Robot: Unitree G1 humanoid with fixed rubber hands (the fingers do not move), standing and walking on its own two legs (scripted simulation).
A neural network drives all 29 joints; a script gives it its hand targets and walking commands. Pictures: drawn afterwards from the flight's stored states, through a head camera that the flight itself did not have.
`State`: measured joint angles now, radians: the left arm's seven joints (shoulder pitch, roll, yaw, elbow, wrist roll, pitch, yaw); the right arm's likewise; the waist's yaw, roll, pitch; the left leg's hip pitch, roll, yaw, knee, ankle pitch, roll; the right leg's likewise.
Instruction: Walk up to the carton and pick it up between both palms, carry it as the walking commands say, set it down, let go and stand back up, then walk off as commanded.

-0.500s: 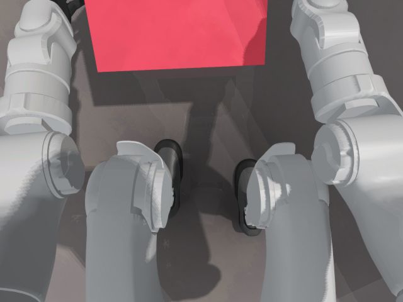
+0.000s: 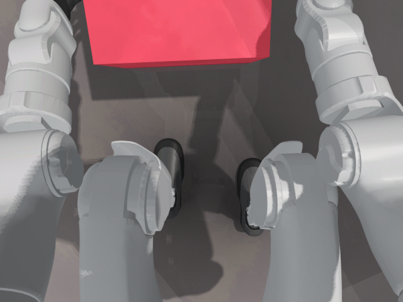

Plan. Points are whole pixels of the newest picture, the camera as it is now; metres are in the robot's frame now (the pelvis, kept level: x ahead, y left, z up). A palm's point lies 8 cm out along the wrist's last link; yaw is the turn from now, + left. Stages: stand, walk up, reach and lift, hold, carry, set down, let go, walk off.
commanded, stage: set down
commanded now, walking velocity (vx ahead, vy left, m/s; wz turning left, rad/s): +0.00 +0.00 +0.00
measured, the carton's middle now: (181, 3) +0.54 +0.08 -0.26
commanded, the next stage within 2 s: none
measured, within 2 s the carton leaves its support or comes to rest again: neither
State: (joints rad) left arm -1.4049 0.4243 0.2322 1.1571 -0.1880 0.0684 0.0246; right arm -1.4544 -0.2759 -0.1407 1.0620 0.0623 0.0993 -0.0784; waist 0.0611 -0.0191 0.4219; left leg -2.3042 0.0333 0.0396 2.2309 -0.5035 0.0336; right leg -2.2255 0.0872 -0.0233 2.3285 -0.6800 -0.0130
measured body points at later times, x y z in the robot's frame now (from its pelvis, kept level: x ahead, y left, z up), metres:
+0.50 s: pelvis -0.01 +0.00 +0.00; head +0.36 +0.01 +0.25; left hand +0.50 +0.27 -0.18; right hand +0.56 -0.15 -0.18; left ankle +0.13 +0.11 -0.31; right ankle +0.09 -0.10 -0.31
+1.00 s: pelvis -0.01 +0.00 +0.03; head +0.35 +0.03 +0.30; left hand +0.51 +0.30 -0.10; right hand +0.57 -0.15 -0.10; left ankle +0.13 +0.11 -0.31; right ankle +0.09 -0.10 -0.31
